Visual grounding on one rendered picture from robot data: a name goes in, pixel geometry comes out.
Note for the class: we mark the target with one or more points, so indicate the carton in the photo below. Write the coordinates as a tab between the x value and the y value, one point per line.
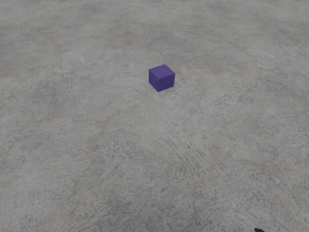
161	77

